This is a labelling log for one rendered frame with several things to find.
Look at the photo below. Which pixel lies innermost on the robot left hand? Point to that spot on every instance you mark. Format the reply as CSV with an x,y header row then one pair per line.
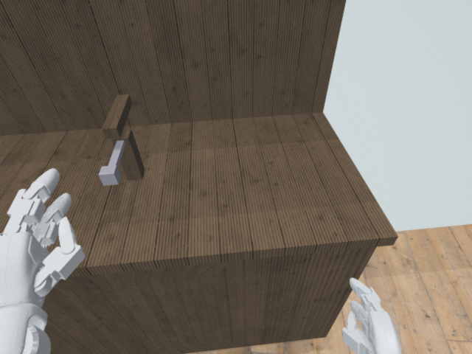
x,y
26,237

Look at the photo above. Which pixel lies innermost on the robot right hand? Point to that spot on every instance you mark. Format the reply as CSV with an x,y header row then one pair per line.
x,y
379,336

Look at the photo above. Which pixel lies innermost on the robot left forearm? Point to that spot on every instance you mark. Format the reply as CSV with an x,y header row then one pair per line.
x,y
22,330

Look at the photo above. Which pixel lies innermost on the counter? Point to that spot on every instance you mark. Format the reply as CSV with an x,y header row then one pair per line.
x,y
239,217

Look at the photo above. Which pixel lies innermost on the tap lever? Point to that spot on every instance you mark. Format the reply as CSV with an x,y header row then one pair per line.
x,y
110,175

